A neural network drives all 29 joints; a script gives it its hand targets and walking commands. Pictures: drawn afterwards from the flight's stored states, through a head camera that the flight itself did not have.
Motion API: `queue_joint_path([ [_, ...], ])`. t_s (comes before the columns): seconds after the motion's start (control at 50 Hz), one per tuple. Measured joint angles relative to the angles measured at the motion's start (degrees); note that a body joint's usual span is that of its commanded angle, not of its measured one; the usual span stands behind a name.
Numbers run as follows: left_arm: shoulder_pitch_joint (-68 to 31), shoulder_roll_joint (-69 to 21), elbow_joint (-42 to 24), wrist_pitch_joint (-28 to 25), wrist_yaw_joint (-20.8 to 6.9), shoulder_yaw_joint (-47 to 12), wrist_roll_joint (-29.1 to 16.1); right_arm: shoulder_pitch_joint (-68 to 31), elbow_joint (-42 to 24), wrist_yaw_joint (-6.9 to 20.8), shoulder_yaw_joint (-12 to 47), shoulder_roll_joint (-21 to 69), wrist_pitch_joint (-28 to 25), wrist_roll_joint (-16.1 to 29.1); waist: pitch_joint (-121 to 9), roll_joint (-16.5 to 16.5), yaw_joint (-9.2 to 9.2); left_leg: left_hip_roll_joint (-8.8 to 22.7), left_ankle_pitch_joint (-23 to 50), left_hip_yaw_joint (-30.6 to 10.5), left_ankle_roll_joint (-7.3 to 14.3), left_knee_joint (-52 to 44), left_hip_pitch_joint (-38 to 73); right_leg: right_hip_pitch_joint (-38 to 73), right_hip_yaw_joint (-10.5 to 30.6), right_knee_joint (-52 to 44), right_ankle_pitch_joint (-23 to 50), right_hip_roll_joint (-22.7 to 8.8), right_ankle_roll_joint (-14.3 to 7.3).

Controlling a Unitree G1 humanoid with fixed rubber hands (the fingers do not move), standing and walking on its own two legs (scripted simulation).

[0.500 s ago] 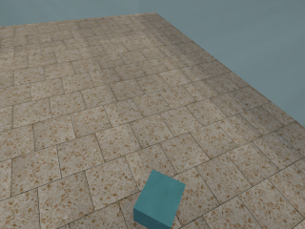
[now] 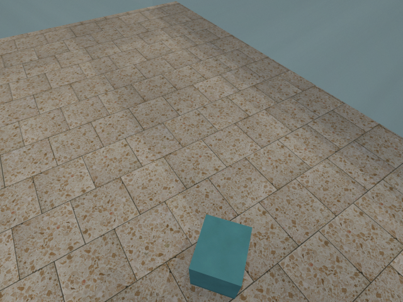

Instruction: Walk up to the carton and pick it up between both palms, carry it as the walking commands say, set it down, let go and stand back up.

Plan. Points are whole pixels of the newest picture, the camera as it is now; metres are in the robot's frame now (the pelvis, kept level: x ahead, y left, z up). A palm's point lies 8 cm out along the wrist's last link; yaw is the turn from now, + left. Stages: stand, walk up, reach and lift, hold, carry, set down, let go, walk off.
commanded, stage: walk up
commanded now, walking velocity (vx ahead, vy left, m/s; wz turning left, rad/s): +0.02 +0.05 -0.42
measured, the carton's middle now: (220, 256) +0.44 -0.05 -0.65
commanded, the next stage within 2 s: none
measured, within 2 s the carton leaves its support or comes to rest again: neither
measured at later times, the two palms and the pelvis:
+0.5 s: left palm out of the picture +0.15 +0.20 -0.12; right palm out of the picture -0.11 -0.25 -0.13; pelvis -0.04 -0.01 +0.00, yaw -11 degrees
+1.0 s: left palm out of the picture +0.01 +0.16 -0.14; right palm out of the picture -0.07 -0.25 -0.14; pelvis -0.04 -0.05 +0.01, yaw -11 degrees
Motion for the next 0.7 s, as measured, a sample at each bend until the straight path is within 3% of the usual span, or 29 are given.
queue_joint_path([
  [0.04, -0.40, 1.09, -1.47, 0.42, -0.56, 0.09, -0.05, -0.21, -1.95, -0.28, -0.04, -0.67, -0.92, -0.10, 0.56, -0.05, -0.16, 0.97, 5.86, 0.34, -0.07, -7.96, 2.57, -2.08, 1.48, 3.95, -2.26, 0.14, 0.39],
  [0.08, -1.95, 2.62, -3.38, 1.20, -0.68, 0.07, -0.17, -0.94, -3.02, -0.37, 0.29, -0.29, -1.47, -0.43, 1.74, -1.11, -0.37, 1.08, 5.85, 2.02, 1.57, -5.63, 1.74, -6.44, 2.12, 14.88, -9.95, 1.34, -1.40],
  [0.14, -4.75, 4.68, -5.83, 1.65, -1.22, 0.43, -0.83, -0.91, -3.28, -0.82, 1.46, 0.93, -1.77, -0.80, 1.61, -1.96, -1.11, 2.09, 4.34, 3.66, 2.98, -6.64, 2.56, -12.22, -0.99, 30.45, -12.58, 3.77, -2.73],
  [0.2, -7.93, 5.91, -7.36, 1.18, -1.87, 0.46, -1.29, -0.71, -3.01, -0.98, 2.05, 2.29, -1.87, -1.05, 0.92, -2.69, -2.08, 2.76, 6.29, 4.91, 3.21, -10.18, 3.94, -14.06, -4.91, 35.43, -10.40, 4.58, -3.16],
  [0.3, -12.73, 5.94, -9.37, 2.87, -3.43, 0.53, -1.34, -1.74, -2.36, -1.12, 2.25, 2.68, -2.06, -0.83, 0.83, -2.29, -4.32, 4.51, 7.83, 6.80, 2.99, -12.31, 4.54, -12.21, -5.32, 31.27, -10.65, 7.00, -3.01],
  [0.38, -15.60, 5.56, -10.10, 3.33, -4.47, 0.34, -1.44, -0.93, -0.53, -0.91, 2.08, 2.21, -1.76, -0.91, 0.48, -1.74, -5.98, 6.05, 8.89, 7.78, 2.17, -13.22, 4.53, -10.07, -4.80, 25.79, -10.27, 6.94, -2.86],
  [0.44, -16.47, 4.48, -10.48, 2.96, -4.75, -0.25, -2.18, 0.13, 1.43, -0.45, 1.34, 0.99, -1.05, -1.27, 0.31, -0.63, -6.93, 7.44, 9.63, 7.88, 1.06, -13.42, 4.37, -6.08, -6.52, 15.94, -8.91, 5.79, -3.34],
  [0.52, -14.89, 2.59, -10.12, 0.98, -4.29, -0.99, -2.13, 1.42, 3.67, 0.24, 0.41, -1.03, 0.56, -1.12, 0.53, 1.51, -7.36, 10.02, 6.91, 7.02, -0.72, -8.72, 2.25, 1.35, -8.44, -1.01, -0.50, 6.30, -5.67],
  [0.54, -13.75, 1.65, -9.62, 0.30, -4.09, -1.30, -1.79, 1.59, 4.39, 0.44, 0.41, -1.61, 1.06, -1.28, 0.56, 2.33, -7.36, 9.91, 0.93, 5.54, -0.42, -5.14, 1.15, 1.66, -8.64, -0.97, 0.34, 6.88, -6.51],
  [0.58, -10.49, 0.02, -8.67, -0.92, -3.28, -2.20, -1.27, 1.83, 5.56, 0.57, 0.59, -2.17, 1.86, -1.55, -0.49, 2.48, -6.71, 6.93, -3.35, 2.39, 0.23, 1.19, -1.15, 2.65, -8.12, -2.28, 0.90, 6.49, -7.55],
  [0.7, -4.90, -2.53, -6.19, -2.01, -1.45, -3.96, -2.07, 0.95, 6.07, 1.20, 1.10, -1.07, 1.95, -0.70, 0.38, 3.68, -5.07, 2.29, 1.15, -1.45, 1.58, 6.35, -0.72, 6.55, -7.38, -6.96, 3.31, 7.29, -8.86],
])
